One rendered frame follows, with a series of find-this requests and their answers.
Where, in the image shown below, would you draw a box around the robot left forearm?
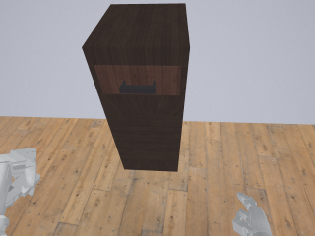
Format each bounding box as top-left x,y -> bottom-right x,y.
0,215 -> 10,236

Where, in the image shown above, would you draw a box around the drawer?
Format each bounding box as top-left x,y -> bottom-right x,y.
94,65 -> 182,95

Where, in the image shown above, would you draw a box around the robot right hand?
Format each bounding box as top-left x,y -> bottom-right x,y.
232,192 -> 272,236

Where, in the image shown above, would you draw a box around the handle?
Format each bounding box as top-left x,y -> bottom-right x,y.
119,80 -> 156,94

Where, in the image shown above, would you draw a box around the cabinet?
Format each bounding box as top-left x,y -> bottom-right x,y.
82,3 -> 190,172

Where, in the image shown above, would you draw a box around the robot left hand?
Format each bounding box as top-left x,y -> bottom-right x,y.
0,147 -> 40,215

